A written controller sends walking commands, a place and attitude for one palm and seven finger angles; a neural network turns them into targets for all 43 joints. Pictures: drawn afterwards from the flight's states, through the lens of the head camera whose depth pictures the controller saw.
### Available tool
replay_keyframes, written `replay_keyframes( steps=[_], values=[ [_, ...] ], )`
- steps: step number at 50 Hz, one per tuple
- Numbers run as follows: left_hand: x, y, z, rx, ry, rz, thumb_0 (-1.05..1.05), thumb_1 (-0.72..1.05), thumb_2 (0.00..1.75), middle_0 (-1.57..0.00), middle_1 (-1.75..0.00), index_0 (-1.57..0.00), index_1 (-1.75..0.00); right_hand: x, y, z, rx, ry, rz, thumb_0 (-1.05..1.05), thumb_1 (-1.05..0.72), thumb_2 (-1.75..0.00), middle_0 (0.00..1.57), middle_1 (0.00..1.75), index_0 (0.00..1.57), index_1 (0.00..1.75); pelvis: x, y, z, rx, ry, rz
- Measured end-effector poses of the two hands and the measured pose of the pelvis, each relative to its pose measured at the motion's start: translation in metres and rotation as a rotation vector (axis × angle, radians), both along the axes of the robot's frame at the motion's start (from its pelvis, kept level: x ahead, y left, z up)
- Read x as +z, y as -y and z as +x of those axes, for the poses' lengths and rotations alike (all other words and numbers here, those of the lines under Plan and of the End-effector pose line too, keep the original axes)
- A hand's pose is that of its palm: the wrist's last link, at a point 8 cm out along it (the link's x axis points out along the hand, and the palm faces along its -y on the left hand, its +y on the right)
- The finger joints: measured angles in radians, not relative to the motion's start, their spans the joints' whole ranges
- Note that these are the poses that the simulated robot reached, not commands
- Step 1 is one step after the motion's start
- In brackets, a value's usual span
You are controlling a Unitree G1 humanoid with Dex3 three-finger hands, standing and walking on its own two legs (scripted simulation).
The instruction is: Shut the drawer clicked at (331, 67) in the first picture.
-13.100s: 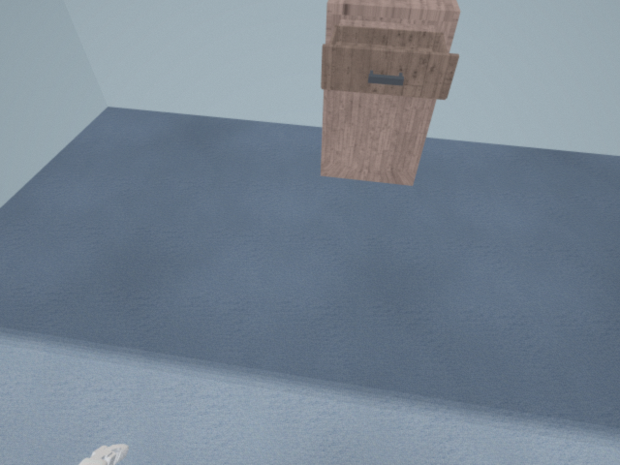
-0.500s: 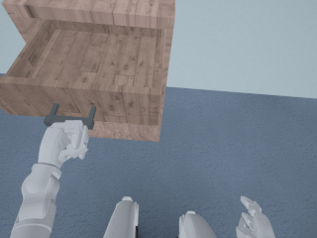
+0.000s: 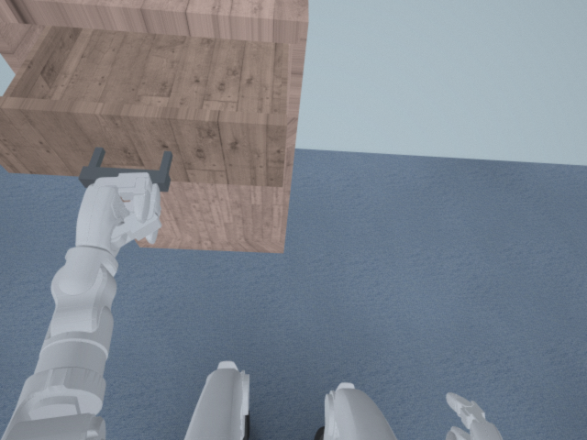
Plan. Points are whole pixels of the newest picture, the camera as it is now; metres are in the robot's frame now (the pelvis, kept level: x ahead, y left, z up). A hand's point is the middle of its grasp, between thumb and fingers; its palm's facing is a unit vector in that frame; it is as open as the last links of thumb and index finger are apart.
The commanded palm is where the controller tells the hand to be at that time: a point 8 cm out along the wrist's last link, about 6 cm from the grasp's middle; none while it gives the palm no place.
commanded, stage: push the drawer shut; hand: left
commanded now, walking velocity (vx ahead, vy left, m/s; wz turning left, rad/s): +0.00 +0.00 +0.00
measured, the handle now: (129, 167) +0.47 +0.25 +0.04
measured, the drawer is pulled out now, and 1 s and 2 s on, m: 0.17 0.06 0.00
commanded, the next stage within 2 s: pull the fist back off the drawer in 1.88 s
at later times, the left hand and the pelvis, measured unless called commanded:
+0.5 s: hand (156, 193) +0.43 +0.20 +0.04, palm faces -0.01 -1.00 -0.05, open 2.8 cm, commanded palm +0.43 +0.24 +0.05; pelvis +0.00 -0.01 +0.00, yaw +0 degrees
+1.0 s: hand (165, 150) +0.50 +0.20 +0.04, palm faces -0.03 -1.00 -0.04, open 3.0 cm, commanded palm +0.50 +0.24 +0.05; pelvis -0.01 +0.00 -0.02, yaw -2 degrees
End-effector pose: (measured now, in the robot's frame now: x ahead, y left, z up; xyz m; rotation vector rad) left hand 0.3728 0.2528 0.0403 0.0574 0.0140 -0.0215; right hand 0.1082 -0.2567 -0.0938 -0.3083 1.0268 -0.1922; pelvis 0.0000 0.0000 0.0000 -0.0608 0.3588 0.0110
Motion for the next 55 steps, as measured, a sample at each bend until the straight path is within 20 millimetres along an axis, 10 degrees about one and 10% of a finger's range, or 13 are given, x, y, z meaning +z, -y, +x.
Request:
replay_keyframes(
  steps=[29,55],
  values=[
    [0.001,-0.005,0.043,0.004,0.015,-0.009,-0.06,0.68,0.89,-1.4,-1.6,-1.4,-1.6,-0.014,0.018,-0.025,-0.046,-0.094,-0.01,0.01,-0.9,-0.9,0.21,0.3,0.21,0.3,-0.009,0.011,0.0,-0.006,-0.023,-0.004],
    [0.004,-0.007,0.123,-0.01,0.0,-0.026,-0.03,0.67,0.87,-1.4,-1.6,-1.4,-1.6,-0.019,0.005,-0.112,-0.152,-0.287,-0.039,0.0,-0.9,-0.9,0.21,0.3,0.21,0.3,-0.025,-0.005,-0.009,-0.036,-0.097,-0.032]
  ],
)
